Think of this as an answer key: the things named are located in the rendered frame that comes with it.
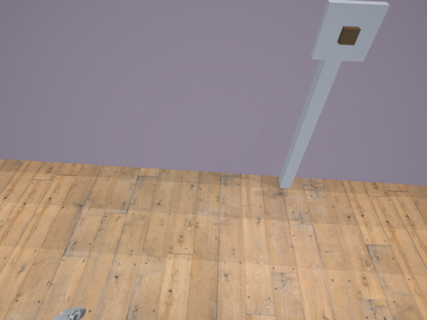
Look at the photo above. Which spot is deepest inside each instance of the panel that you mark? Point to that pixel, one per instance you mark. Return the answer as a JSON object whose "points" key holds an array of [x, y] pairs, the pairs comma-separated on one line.
{"points": [[368, 16]]}

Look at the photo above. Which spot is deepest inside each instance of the button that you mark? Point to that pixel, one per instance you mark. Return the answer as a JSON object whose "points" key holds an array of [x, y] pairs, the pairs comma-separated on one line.
{"points": [[348, 35]]}

